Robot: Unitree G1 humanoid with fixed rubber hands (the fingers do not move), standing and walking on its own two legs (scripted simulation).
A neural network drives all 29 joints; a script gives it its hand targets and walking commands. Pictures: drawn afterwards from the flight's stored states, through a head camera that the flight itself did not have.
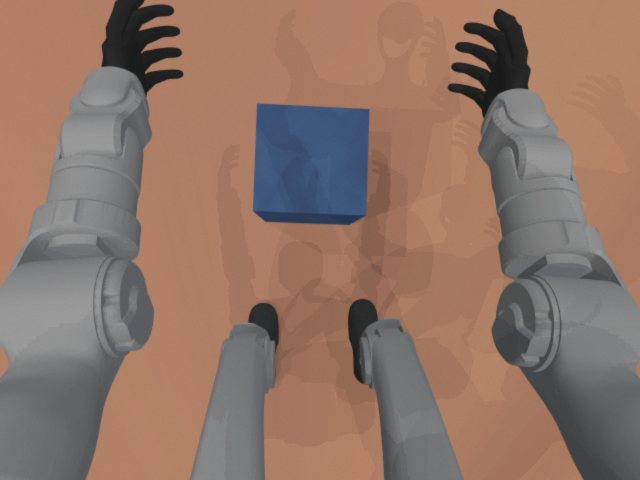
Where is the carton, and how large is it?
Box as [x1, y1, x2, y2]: [253, 103, 368, 224]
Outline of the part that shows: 257,103 253,211 265,221 349,224 365,215 368,109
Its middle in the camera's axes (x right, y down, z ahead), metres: -0.02 -0.15 +0.84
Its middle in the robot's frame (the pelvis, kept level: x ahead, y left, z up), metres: +0.53 +0.00 -0.52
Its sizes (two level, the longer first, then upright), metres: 0.210 0.200 0.250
